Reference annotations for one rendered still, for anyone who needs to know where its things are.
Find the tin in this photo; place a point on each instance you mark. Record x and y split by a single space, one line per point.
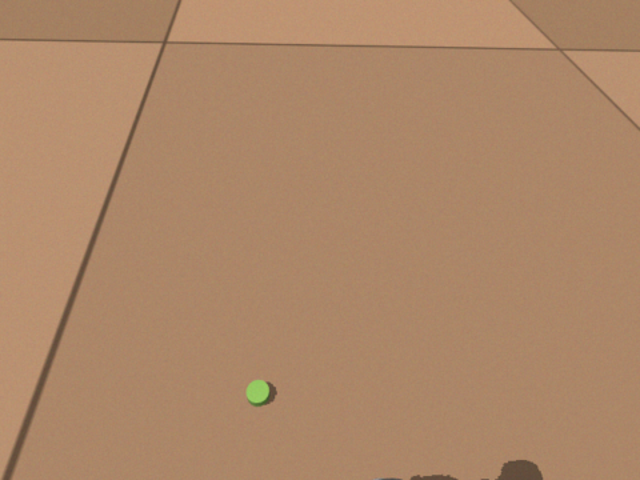
258 393

